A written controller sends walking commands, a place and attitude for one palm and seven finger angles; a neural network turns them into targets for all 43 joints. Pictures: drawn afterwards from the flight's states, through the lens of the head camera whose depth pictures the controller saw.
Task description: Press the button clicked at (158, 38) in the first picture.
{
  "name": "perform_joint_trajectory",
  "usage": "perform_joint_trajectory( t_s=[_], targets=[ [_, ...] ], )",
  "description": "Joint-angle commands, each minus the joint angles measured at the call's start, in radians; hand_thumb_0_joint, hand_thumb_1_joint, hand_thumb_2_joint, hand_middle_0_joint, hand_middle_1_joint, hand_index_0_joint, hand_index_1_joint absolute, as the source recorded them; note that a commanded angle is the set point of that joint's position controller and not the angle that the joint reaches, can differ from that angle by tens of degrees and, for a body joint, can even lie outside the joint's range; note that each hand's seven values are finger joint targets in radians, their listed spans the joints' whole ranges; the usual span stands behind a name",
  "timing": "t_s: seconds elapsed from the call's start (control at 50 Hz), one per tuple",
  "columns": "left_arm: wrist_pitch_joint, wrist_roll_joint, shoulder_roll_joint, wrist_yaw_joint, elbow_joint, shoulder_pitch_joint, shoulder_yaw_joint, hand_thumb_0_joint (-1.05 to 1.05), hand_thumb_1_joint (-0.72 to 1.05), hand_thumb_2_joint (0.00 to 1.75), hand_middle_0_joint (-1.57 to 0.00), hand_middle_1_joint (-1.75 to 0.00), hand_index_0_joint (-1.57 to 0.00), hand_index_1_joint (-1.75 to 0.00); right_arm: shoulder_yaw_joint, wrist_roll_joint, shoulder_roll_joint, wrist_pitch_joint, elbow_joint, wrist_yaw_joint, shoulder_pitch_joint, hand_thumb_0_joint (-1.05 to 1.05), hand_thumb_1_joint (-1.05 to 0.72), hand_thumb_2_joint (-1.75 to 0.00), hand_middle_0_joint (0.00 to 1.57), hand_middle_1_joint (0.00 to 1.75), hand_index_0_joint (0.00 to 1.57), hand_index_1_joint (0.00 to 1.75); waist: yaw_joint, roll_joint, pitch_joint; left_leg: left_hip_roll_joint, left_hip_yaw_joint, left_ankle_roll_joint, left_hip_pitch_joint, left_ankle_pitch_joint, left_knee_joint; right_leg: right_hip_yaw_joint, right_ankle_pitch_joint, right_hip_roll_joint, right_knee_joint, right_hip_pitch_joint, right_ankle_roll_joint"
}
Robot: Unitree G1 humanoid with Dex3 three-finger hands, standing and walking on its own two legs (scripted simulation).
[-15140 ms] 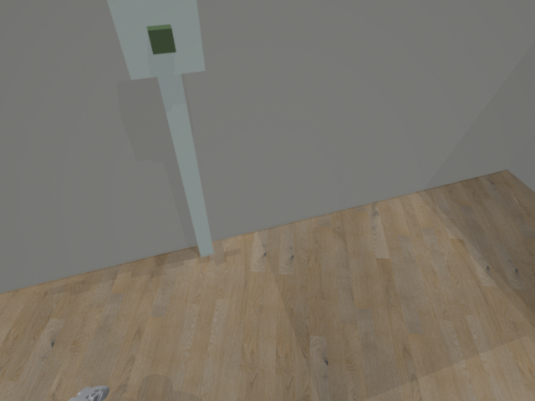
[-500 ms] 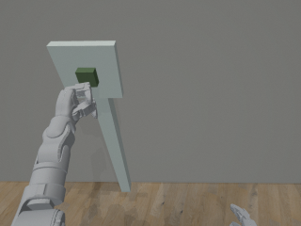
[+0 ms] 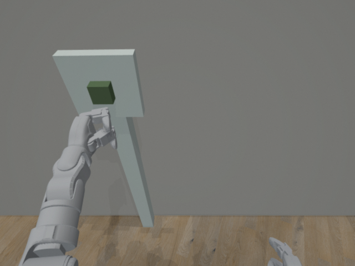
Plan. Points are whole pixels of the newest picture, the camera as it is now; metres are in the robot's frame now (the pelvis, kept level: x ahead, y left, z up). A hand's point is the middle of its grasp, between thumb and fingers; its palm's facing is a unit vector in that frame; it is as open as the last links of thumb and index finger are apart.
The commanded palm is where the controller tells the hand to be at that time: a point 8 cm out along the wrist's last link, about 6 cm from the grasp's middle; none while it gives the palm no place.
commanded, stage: aim a knuckle at the button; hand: left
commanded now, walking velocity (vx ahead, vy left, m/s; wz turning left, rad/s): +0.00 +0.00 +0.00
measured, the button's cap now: (102, 92) +0.47 +0.21 +0.18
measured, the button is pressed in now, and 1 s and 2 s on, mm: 0 0 7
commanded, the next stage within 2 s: press the button with the knuckle in 1.12 s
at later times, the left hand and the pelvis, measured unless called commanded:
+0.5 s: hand (107, 125) +0.37 +0.17 +0.16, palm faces +0.05 -1.00 +0.00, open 3.1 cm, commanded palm +0.34 +0.23 +0.15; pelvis +0.00 +0.00 +0.00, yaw +0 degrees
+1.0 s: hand (110, 128) +0.38 +0.17 +0.15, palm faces +0.03 -1.00 +0.00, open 3.1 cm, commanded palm +0.34 +0.22 +0.15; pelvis +0.00 +0.01 +0.00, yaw +0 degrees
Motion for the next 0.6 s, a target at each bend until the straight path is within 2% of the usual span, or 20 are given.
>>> perform_joint_trajectory(
  t_s=[0.0, 0.02, 0.06, 0.1, 0.12, 0.14, 0.18, 0.22, 0.26, 0.3, 0.32, 0.34, 0.38, 0.42, 0.44, 0.5, 0.52, 0.54, 0.56, 0.58],
  targets=[
    [-0.147, 0.005, 0.208, 0.029, -0.381, -0.46, 0.066, 0.0, 0.9, 0.9, -1.3, -1.5, -1.3, -1.5, -0.048, -0.007, -0.109, -0.07, -0.153, -0.001, -0.117, 0.0, -0.9, -0.9, 0.2, 0.3, 0.2, 0.3, 0.009, 0.02, -0.268, -0.012, -0.057, 0.032, 0.199, 0.258, -0.025, 0.062, 0.352, -0.008, -0.062, 0.012, 0.016],
    [-0.162, 0.009, 0.233, 0.034, -0.399, -0.458, 0.086, 0.0, 0.9, 0.9, -1.3, -1.5, -1.3, -1.5, -0.049, -0.009, -0.109, -0.074, -0.147, -0.001, -0.115, 0.0, -0.9, -0.9, 0.2, 0.3, 0.2, 0.3, 0.012, 0.036, -0.283, -0.011, -0.06, 0.029, 0.208, 0.27, -0.024, 0.062, 0.358, -0.007, -0.058, 0.022, 0.012],
    [-0.16, 0.011, 0.199, 0.032, -0.376, -0.407, 0.06, 0.0, 0.9, 0.9, -1.3, -1.5, -1.3, -1.5, -0.049, -0.008, -0.106, -0.077, -0.141, -0.001, -0.118, 0.0, -0.9, -0.9, 0.2, 0.3, 0.2, 0.3, 0.009, 0.024, -0.261, -0.009, -0.058, 0.03, 0.208, 0.273, -0.026, 0.057, 0.36, -0.005, -0.06, 0.015, 0.013],
    [-0.125, 0.0, 0.164, 0.018, -0.297, -0.383, 0.029, 0.0, 0.9, 0.9, -1.3, -1.5, -1.3, -1.5, -0.045, -0.001, -0.113, -0.073, -0.132, -0.004, -0.12, 0.0, -0.9, -0.9, 0.2, 0.3, 0.2, 0.3, -0.002, -0.011, -0.205, -0.011, -0.057, 0.028, 0.178, 0.219, -0.035, 0.054, 0.326, -0.003, -0.076, -0.011, 0.019],
    [-0.101, -0.005, 0.171, 0.011, -0.255, -0.386, 0.035, 0.0, 0.9, 0.9, -1.3, -1.5, -1.3, -1.5, -0.046, 0.003, -0.117, -0.069, -0.124, -0.008, -0.116, 0.0, -0.9, -0.9, 0.2, 0.3, 0.2, 0.3, -0.009, -0.032, -0.172, -0.011, -0.058, 0.027, 0.159, 0.184, -0.04, 0.053, 0.295, -0.002, -0.087, -0.028, 0.021],
    [-0.071, -0.013, 0.164, 0.003, -0.184, -0.345, 0.037, 0.0, 0.9, 0.9, -1.3, -1.5, -1.3, -1.5, -0.045, 0.004, -0.123, -0.062, -0.122, -0.01, -0.113, 0.0, -0.9, -0.9, 0.2, 0.3, 0.2, 0.3, -0.003, -0.088, -0.137, -0.012, -0.059, 0.031, 0.126, 0.153, -0.042, 0.055, 0.268, -0.002, -0.099, -0.032, 0.024],
    [-0.024, -0.019, 0.185, -0.009, -0.129, -0.357, 0.051, 0.0, 0.9, 0.9, -1.3, -1.5, -1.3, -1.5, -0.043, 0.011, -0.131, -0.048, -0.123, -0.017, -0.112, 0.0, -0.9, -0.9, 0.2, 0.3, 0.2, 0.3, -0.005, -0.109, -0.105, -0.017, -0.057, 0.032, 0.095, 0.12, -0.05, 0.058, 0.24, -0.008, -0.109, -0.044, 0.03],
    [-0.009, -0.018, 0.161, -0.014, -0.147, -0.392, 0.027, 0.0, 0.9, 0.9, -1.3, -1.5, -1.3, -1.5, -0.042, 0.012, -0.127, -0.043, -0.138, -0.019, -0.119, 0.0, -0.9, -0.9, 0.2, 0.3, 0.2, 0.3, -0.007, -0.069, -0.124, -0.019, -0.06, 0.032, 0.108, 0.121, -0.048, 0.056, 0.223, -0.01, -0.107, -0.056, 0.026],
    [-0.027, -0.014, 0.208, -0.005, -0.172, -0.417, 0.07, 0.0, 0.9, 0.9, -1.3, -1.5, -1.3, -1.5, -0.043, 0.007, -0.126, -0.042, -0.142, -0.017, -0.115, 0.0, -0.9, -0.9, 0.2, 0.3, 0.2, 0.3, 0.003, -0.046, -0.165, -0.019, -0.062, 0.032, 0.117, 0.14, -0.041, 0.062, 0.235, -0.012, -0.098, -0.037, 0.021],
    [-0.078, -0.008, 0.228, 0.005, -0.259, -0.493, 0.077, 0.0, 0.9, 0.9, -1.3, -1.5, -1.3, -1.5, -0.045, 0.002, -0.118, -0.047, -0.149, -0.017, -0.116, 0.0, -0.9, -0.9, 0.2, 0.3, 0.2, 0.3, -0.001, -0.015, -0.233, -0.019, -0.062, 0.033, 0.153, 0.175, -0.032, 0.066, 0.266, -0.01, -0.084, -0.011, 0.018],
    [-0.106, -0.008, 0.211, 0.008, -0.299, -0.52, 0.06, 0.0, 0.9, 0.9, -1.3, -1.5, -1.3, -1.5, -0.043, -0.002, -0.113, -0.054, -0.152, -0.014, -0.117, 0.0, -0.9, -0.9, 0.2, 0.3, 0.2, 0.3, -0.004, 0.011, -0.261, -0.019, -0.064, 0.033, 0.174, 0.193, -0.029, 0.067, 0.281, -0.01, -0.078, -0.005, 0.017],
    [-0.133, -0.006, 0.245, 0.017, -0.311, -0.536, 0.086, 0.0, 0.9, 0.9, -1.3, -1.5, -1.3, -1.5, -0.044, -0.005, -0.115, -0.058, -0.144, -0.014, -0.109, 0.0, -0.9, -0.9, 0.2, 0.3, 0.2, 0.3, -0.004, -0.024, -0.274, -0.013, -0.069, 0.033, 0.173, 0.205, -0.025, 0.065, 0.288, -0.006, -0.074, 0.008, 0.016],
    [-0.165, -0.002, 0.231, 0.017, -0.314, -0.532, 0.074, 0.0, 0.9, 0.9, -1.3, -1.5, -1.3, -1.5, -0.044, -0.005, -0.112, -0.065, -0.138, -0.013, -0.109, 0.0, -0.9, -0.9, 0.2, 0.3, 0.2, 0.3, -0.008, 0.001, -0.296, -0.014, -0.063, 0.034, 0.193, 0.223, -0.024, 0.068, 0.313, -0.005, -0.068, 0.017, 0.018],
    [-0.164, -0.002, 0.241, 0.015, -0.262, -0.503, 0.085, 0.0, 0.9, 0.9, -1.3, -1.5, -1.3, -1.5, -0.045, -0.004, -0.115, -0.069, -0.125, -0.013, -0.104, 0.0, -0.9, -0.9, 0.2, 0.3, 0.2, 0.3, -0.004, 0.012, -0.272, -0.014, -0.063, 0.031, 0.185, 0.215, -0.024, 0.066, 0.313, -0.004, -0.071, 0.008, 0.016],
    [-0.149, 0.001, 0.231, 0.008, -0.218, -0.463, 0.076, 0.0, 0.9, 0.9, -1.3, -1.5, -1.3, -1.5, -0.045, -0.004, -0.12, -0.065, -0.122, -0.012, -0.098, 0.0, -0.9, -0.9, 0.2, 0.3, 0.2, 0.3, -0.002, -0.01, -0.252, -0.013, -0.061, 0.032, 0.166, 0.206, -0.026, 0.064, 0.306, -0.004, -0.074, 0.007, 0.018],
    [-0.075, -0.008, 0.221, -0.013, -0.082, -0.37, 0.08, 0.0, 0.9, 0.9, -1.3, -1.5, -1.3, -1.5, -0.045, 0.007, -0.13, -0.048, -0.122, -0.014, -0.095, 0.0, -0.9, -0.9, 0.2, 0.3, 0.2, 0.3, 0.004, -0.047, -0.155, -0.015, -0.057, 0.029, 0.101, 0.154, -0.042, 0.06, 0.275, -0.007, -0.091, -0.022, 0.022],
    [-0.054, -0.015, 0.191, -0.022, -0.072, -0.355, 0.058, 0.0, 0.9, 0.9, -1.3, -1.5, -1.3, -1.5, -0.045, 0.01, -0.13, -0.045, -0.13, -0.012, -0.095, 0.0, -0.9, -0.9, 0.2, 0.3, 0.2, 0.3, 0.003, -0.062, -0.144, -0.016, -0.056, 0.03, 0.096, 0.151, -0.044, 0.056, 0.275, -0.007, -0.093, -0.029, 0.024],
    [-0.039, -0.017, 0.21, -0.026, -0.066, -0.335, 0.082, 0.0, 0.9, 0.9, -1.3, -1.5, -1.3, -1.5, -0.049, 0.011, -0.135, -0.041, -0.135, -0.012, -0.094, 0.0, -0.9, -0.9, 0.2, 0.3, 0.2, 0.3, 0.013, -0.081, -0.156, -0.017, -0.055, 0.032, 0.093, 0.161, -0.039, 0.055, 0.281, -0.007, -0.091, -0.017, 0.022],
    [-0.035, -0.019, 0.187, -0.033, -0.105, -0.351, 0.056, 0.0, 0.9, 0.9, -1.3, -1.5, -1.3, -1.5, -0.048, 0.012, -0.132, -0.041, -0.149, -0.01, -0.1, 0.0, -0.9, -0.9, 0.2, 0.3, 0.2, 0.3, 0.009, -0.063, -0.168, -0.017, -0.052, 0.032, 0.1, 0.17, -0.041, 0.056, 0.292, -0.01, -0.089, -0.017, 0.023],
    [-0.035, -0.023, 0.198, -0.031, -0.124, -0.353, 0.069, 0.0, 0.9, 0.9, -1.3, -1.5, -1.3, -1.5, -0.049, 0.013, -0.13, -0.04, -0.154, -0.011, -0.101, 0.0, -0.9, -0.9, 0.2, 0.3, 0.2, 0.3, 0.014, -0.063, -0.17, -0.016, -0.056, 0.031, 0.105, 0.171, -0.039, 0.054, 0.286, -0.008, -0.088, -0.018, 0.022]
  ],
)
